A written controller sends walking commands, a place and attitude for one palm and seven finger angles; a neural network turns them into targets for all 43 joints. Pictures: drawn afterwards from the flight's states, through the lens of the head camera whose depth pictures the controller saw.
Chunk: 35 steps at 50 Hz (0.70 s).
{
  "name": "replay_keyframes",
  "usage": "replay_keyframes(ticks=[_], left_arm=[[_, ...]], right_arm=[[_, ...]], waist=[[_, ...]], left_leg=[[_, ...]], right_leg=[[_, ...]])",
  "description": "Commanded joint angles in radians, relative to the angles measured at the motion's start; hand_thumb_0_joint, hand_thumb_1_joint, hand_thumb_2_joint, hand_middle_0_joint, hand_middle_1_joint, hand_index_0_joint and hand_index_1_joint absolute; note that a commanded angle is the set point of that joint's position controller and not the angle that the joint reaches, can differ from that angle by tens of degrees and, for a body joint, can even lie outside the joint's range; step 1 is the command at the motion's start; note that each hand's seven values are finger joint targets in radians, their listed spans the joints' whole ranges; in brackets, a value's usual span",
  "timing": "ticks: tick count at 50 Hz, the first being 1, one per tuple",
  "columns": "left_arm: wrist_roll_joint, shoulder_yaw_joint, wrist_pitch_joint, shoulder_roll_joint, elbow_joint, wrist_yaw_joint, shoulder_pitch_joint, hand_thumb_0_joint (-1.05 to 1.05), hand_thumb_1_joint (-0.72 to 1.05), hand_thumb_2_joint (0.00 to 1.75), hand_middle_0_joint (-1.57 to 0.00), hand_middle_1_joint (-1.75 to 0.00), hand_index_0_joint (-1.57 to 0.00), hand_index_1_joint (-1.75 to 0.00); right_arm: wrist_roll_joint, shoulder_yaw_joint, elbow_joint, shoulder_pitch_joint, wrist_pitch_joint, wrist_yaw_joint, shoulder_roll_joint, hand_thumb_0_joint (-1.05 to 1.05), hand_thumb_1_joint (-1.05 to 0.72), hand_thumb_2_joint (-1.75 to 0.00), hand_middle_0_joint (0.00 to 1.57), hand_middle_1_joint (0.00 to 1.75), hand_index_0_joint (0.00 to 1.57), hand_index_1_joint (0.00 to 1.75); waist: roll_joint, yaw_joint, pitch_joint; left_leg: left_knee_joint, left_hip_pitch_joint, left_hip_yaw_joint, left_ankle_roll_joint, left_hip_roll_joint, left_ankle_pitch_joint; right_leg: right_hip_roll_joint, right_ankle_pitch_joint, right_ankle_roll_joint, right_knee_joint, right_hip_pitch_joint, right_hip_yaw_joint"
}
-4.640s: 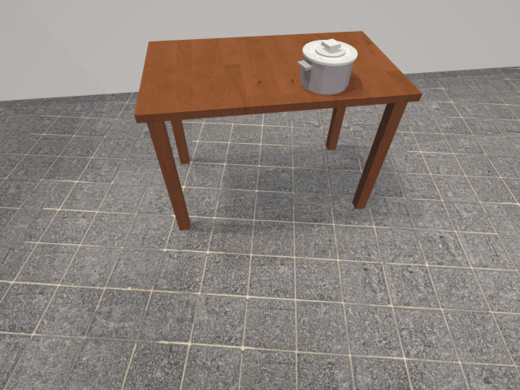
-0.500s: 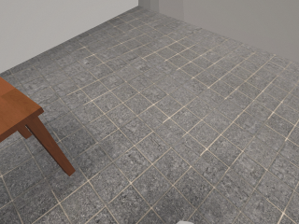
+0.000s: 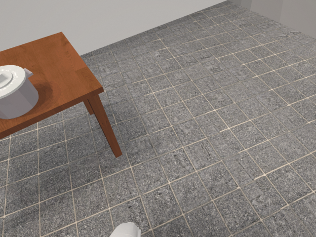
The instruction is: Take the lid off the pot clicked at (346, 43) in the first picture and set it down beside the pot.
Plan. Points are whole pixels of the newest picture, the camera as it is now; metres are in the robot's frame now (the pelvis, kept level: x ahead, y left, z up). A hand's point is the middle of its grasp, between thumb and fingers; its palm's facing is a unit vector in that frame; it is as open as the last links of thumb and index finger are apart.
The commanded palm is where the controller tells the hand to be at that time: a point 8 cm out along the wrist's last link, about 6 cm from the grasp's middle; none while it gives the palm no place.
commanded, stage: turn to face it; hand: left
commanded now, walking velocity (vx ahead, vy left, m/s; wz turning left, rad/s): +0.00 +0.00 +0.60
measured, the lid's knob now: out of the picture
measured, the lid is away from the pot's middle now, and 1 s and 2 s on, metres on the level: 0.00 0.00 0.00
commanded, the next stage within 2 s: take the last steps up to it in 0.96 s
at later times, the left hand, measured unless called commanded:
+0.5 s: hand out of the picture +0.05 +0.30 -0.16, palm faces +0.30 -0.92 -0.26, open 7.3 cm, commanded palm none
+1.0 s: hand out of the picture -0.01 +0.21 -0.15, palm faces +0.51 -0.81 -0.28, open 7.3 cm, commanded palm none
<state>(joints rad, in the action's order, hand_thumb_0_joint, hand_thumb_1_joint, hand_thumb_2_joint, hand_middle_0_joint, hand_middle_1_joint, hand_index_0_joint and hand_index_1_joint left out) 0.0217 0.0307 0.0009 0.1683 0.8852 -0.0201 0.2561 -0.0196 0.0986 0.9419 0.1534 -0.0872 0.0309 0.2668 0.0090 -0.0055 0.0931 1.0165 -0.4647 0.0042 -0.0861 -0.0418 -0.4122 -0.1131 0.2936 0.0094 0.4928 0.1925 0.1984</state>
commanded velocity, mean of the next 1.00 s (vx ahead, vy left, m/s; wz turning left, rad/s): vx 0.00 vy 0.00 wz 0.48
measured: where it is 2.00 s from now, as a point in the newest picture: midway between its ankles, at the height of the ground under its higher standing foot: (135, 229)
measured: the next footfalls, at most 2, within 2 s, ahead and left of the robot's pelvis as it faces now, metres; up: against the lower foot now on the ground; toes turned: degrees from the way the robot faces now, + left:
left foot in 0.16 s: +0.02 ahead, +0.14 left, +0.00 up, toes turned +11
right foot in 0.70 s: +0.09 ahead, -0.06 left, +0.00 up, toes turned +22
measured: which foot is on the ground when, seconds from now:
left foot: up 0.00-0.14, down 0.16-0.70, up 0.72-1.00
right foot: down 0.00-0.16, up 0.18-0.68, down 0.70-1.00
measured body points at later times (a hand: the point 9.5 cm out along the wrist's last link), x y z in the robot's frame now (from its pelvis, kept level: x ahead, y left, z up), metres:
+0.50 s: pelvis +0.01 +0.06 +0.00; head +0.05 +0.09 +0.45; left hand +0.04 +0.35 -0.14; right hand +0.14 -0.16 -0.13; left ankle -0.02 +0.13 -0.74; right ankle +0.04 -0.11 -0.67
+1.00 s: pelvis +0.03 +0.01 +0.00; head +0.07 +0.00 +0.45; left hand -0.04 +0.25 -0.12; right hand +0.21 -0.19 -0.16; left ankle -0.08 +0.14 -0.67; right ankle +0.06 -0.08 -0.74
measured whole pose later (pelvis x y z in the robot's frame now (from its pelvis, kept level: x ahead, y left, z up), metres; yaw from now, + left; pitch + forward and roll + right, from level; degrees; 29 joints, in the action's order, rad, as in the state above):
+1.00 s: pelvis +0.03 +0.01 +0.00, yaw +31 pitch +0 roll +3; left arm 0.02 0.03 0.00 0.17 0.90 -0.02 0.23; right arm -0.02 0.08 0.97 0.20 -0.08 0.01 0.26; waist 0.03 0.01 0.08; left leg 1.02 -0.43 -0.03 -0.07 -0.02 -0.43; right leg -0.07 0.29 0.03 0.47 0.18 0.13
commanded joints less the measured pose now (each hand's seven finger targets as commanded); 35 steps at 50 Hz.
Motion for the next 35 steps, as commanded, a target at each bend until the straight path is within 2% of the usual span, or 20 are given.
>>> replay_keyframes(ticks=[1,4,5,6,7,8,9,10,11,13,14,15,17,21,26,29,32,33,34,35], left_arm=[[0.009,0.074,-0.005,0.249,-0.043,-0.012,0.078,0.0,0.9,0.9,-0.2,-0.3,-0.2,-0.3],[0.011,0.084,0.002,0.265,-0.038,-0.01,0.066,0.0,0.9,0.9,-0.2,-0.3,-0.2,-0.3],[0.007,0.087,0.004,0.268,-0.035,-0.009,0.056,0.0,0.9,0.9,-0.2,-0.3,-0.2,-0.3],[-0.002,0.088,0.007,0.265,-0.034,-0.006,0.049,0.0,0.9,0.9,-0.2,-0.3,-0.2,-0.3],[-0.01,0.083,0.011,0.237,-0.046,0.0,0.047,0.0,0.9,0.9,-0.2,-0.3,-0.2,-0.3],[-0.015,0.063,0.012,0.165,-0.095,0.008,-0.003,0.0,0.9,0.9,-0.2,-0.3,-0.2,-0.3],[-0.007,0.057,0.025,0.175,-0.113,0.0,-0.057,0.0,0.9,0.9,-0.2,-0.3,-0.2,-0.3],[-0.002,0.059,0.031,0.178,-0.104,-0.002,-0.079,0.0,0.9,0.9,-0.2,-0.3,-0.2,-0.3],[-0.004,0.066,0.031,0.17,-0.087,-0.001,-0.087,0.0,0.9,0.9,-0.2,-0.3,-0.2,-0.3],[-0.005,0.069,0.03,0.186,-0.053,0.009,-0.051,0.0,0.9,0.9,-0.2,-0.3,-0.2,-0.3],[-0.005,0.07,0.03,0.185,-0.046,0.011,-0.036,0.0,0.9,0.9,-0.2,-0.3,-0.2,-0.3],[-0.005,0.07,0.031,0.184,-0.042,0.01,-0.04,0.0,0.9,0.9,-0.2,-0.3,-0.2,-0.3],[-0.006,0.067,0.032,0.182,-0.046,0.006,-0.042,0.0,0.9,0.9,-0.2,-0.3,-0.2,-0.3],[-0.008,0.063,0.031,0.18,-0.071,-0.001,-0.095,0.0,0.9,0.9,-0.2,-0.3,-0.2,-0.3],[-0.016,0.054,0.026,0.167,-0.112,-0.005,-0.179,0.0,0.9,0.9,-0.2,-0.3,-0.2,-0.3],[-0.02,0.048,0.021,0.161,-0.118,-0.007,-0.174,0.0,0.9,0.9,-0.2,-0.3,-0.2,-0.3],[-0.024,0.048,0.014,0.161,-0.101,-0.011,-0.103,0.0,0.9,0.9,-0.2,-0.3,-0.2,-0.3],[-0.023,0.049,0.008,0.174,-0.094,-0.014,-0.068,0.0,0.9,0.9,-0.2,-0.3,-0.2,-0.3],[-0.021,0.055,-0.003,0.194,-0.084,-0.016,-0.033,0.0,0.9,0.9,-0.2,-0.3,-0.2,-0.3],[-0.008,0.07,-0.011,0.269,-0.083,-0.024,-0.017,0.0,0.9,0.9,-0.2,-0.3,-0.2,-0.3]], right_arm=[[0.01,-0.01,-0.125,-0.117,0.039,-0.001,0.039,0.0,-0.9,-0.9,0.2,0.3,0.2,0.3],[0.013,-0.016,-0.125,-0.086,0.053,-0.004,0.036,0.0,-0.9,-0.9,0.2,0.3,0.2,0.3],[0.012,-0.014,-0.118,-0.054,0.058,-0.006,0.047,0.0,-0.9,-0.9,0.2,0.3,0.2,0.3],[0.009,-0.008,-0.107,-0.008,0.064,-0.007,0.072,0.0,-0.9,-0.9,0.2,0.3,0.2,0.3],[0.005,0.011,-0.093,0.067,0.074,-0.01,0.143,0.0,-0.9,-0.9,0.2,0.3,0.2,0.3],[0.006,0.042,-0.088,0.138,0.078,-0.016,0.262,0.0,-0.9,-0.9,0.2,0.3,0.2,0.3],[0.014,0.043,-0.06,0.189,0.068,-0.023,0.279,0.0,-0.9,-0.9,0.2,0.3,0.2,0.3],[0.009,0.033,-0.059,0.157,0.07,-0.032,0.237,0.0,-0.9,-0.9,0.2,0.3,0.2,0.3],[0.005,0.027,-0.074,0.103,0.074,-0.042,0.205,0.0,-0.9,-0.9,0.2,0.3,0.2,0.3],[0.008,0.005,-0.098,0.009,0.078,-0.044,0.161,0.0,-0.9,-0.9,0.2,0.3,0.2,0.3],[0.008,0.003,-0.106,-0.001,0.081,-0.043,0.154,0.0,-0.9,-0.9,0.2,0.3,0.2,0.3],[0.008,0.002,-0.104,0.011,0.083,-0.043,0.15,0.0,-0.9,-0.9,0.2,0.3,0.2,0.3],[0.008,0.003,-0.097,0.032,0.085,-0.044,0.154,0.0,-0.9,-0.9,0.2,0.3,0.2,0.3],[0.006,0.008,-0.086,0.077,0.082,-0.044,0.156,0.0,-0.9,-0.9,0.2,0.3,0.2,0.3],[-0.002,0.016,-0.074,0.115,0.074,-0.045,0.163,0.0,-0.9,-0.9,0.2,0.3,0.2,0.3],[-0.004,0.017,-0.075,0.113,0.07,-0.046,0.161,0.0,-0.9,-0.9,0.2,0.3,0.2,0.3],[0.0,0.018,-0.082,0.076,0.065,-0.045,0.156,0.0,-0.9,-0.9,0.2,0.3,0.2,0.3],[0.006,0.016,-0.084,0.068,0.065,-0.043,0.143,0.0,-0.9,-0.9,0.2,0.3,0.2,0.3],[0.013,0.012,-0.085,0.072,0.066,-0.04,0.12,0.0,-0.9,-0.9,0.2,0.3,0.2,0.3],[0.024,0.003,-0.092,0.102,0.069,-0.036,0.049,0.0,-0.9,-0.9,0.2,0.3,0.2,0.3]], waist=[[-0.228,-0.053,-0.101],[-0.245,-0.046,-0.141],[-0.231,-0.029,-0.164],[-0.188,-0.001,-0.182],[-0.013,0.044,-0.237],[0.322,0.092,-0.245],[0.249,0.107,-0.252],[0.18,0.087,-0.199],[0.212,0.068,-0.17],[0.178,0.02,-0.137],[0.16,0.01,-0.131],[0.122,0.012,-0.129],[0.105,0.014,-0.138],[0.113,0.031,-0.137],[0.118,0.052,-0.139],[0.143,0.047,-0.16],[0.143,0.01,-0.177],[0.102,-0.008,-0.187],[0.041,-0.025,-0.201],[-0.204,-0.024,-0.219]], left_leg=[[-0.152,-0.026,0.07,0.013,0.01,-0.034],[-0.327,0.077,0.109,0.034,0.027,-0.012],[-0.423,0.139,0.115,0.04,0.034,0.055],[-0.55,0.257,0.108,0.051,0.032,0.182],[-0.628,0.466,-0.018,0.095,-0.06,0.378],[-0.641,0.601,-0.383,0.217,-0.341,0.801],[-0.617,0.559,-0.378,0.302,-0.39,0.933],[-0.629,0.504,-0.315,0.3,-0.343,0.865],[-0.628,0.462,-0.295,0.285,-0.283,0.828],[-0.644,0.38,-0.203,0.241,-0.201,0.737],[-0.649,0.367,-0.189,0.23,-0.176,0.725],[-0.656,0.363,-0.197,0.229,-0.166,0.723],[-0.661,0.379,-0.214,0.236,-0.162,0.706],[-0.66,0.407,-0.291,0.259,-0.166,0.678],[-0.632,0.406,-0.385,0.281,-0.167,0.685],[-0.601,0.383,-0.416,0.277,-0.15,0.749],[-0.56,0.292,-0.419,0.248,-0.118,0.706],[-0.525,0.241,-0.411,0.222,-0.096,0.65],[-0.47,0.15,-0.373,0.172,-0.05,0.495],[-0.299,-0.043,-0.225,0.096,0.061,0.11]], right_leg=[[-0.253,-0.537,0.113,-0.101,-0.153,-0.148],[-0.26,-0.576,0.09,-0.029,-0.161,-0.105],[-0.251,-0.56,0.065,0.018,-0.153,-0.079],[-0.233,-0.501,0.024,0.099,-0.086,-0.04],[-0.184,-0.336,-0.033,0.289,0.078,-0.001],[-0.034,0.321,-0.117,0.513,0.394,-0.01],[-0.027,0.375,-0.105,0.618,0.426,-0.129],[-0.043,0.304,-0.1,0.663,0.438,-0.162],[-0.037,0.234,-0.105,0.692,0.443,-0.178],[-0.027,0.11,-0.111,0.71,0.398,-0.195],[-0.017,0.086,-0.115,0.701,0.383,-0.189],[-0.007,0.069,-0.118,0.688,0.373,-0.192],[0.004,0.055,-0.125,0.647,0.369,-0.197],[0.02,0.075,-0.132,0.558,0.379,-0.213],[0.055,0.133,-0.121,0.414,0.336,-0.224],[0.087,0.139,-0.106,0.306,0.25,-0.219],[0.114,0.04,-0.088,0.133,0.083,-0.204],[0.106,-0.052,-0.086,0.013,-0.011,-0.204],[0.053,-0.154,-0.077,-0.125,-0.144,-0.241],[-0.183,-0.247,-0.003,-0.193,-0.307,-0.461]])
